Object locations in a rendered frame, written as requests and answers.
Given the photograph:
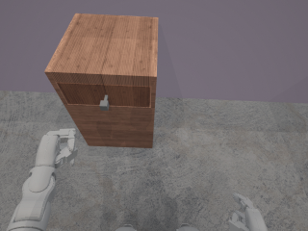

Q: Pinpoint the handle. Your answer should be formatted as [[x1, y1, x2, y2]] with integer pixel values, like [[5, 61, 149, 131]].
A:
[[99, 94, 110, 111]]

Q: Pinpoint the robot left shin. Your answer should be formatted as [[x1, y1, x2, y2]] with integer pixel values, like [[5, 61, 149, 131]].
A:
[[123, 224, 133, 228]]

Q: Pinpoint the robot right shin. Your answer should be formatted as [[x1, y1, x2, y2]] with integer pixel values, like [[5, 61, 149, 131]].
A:
[[179, 223, 190, 228]]

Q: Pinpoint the robot left forearm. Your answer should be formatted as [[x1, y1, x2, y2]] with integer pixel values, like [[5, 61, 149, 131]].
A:
[[6, 166, 57, 231]]

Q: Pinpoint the left robot hand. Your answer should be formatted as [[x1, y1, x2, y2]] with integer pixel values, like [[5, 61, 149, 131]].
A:
[[35, 128, 78, 169]]

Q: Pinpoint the right robot hand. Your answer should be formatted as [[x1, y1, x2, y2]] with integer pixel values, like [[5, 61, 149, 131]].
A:
[[229, 192, 268, 231]]

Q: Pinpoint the drawer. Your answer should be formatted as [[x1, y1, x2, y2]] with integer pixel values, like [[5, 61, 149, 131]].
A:
[[57, 82, 151, 107]]

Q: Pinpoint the robot shin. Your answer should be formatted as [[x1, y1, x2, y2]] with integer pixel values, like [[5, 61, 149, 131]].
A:
[[123, 224, 133, 228], [179, 223, 190, 228]]

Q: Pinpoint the cabinet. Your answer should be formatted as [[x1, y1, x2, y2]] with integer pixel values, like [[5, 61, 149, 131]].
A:
[[44, 13, 159, 148]]

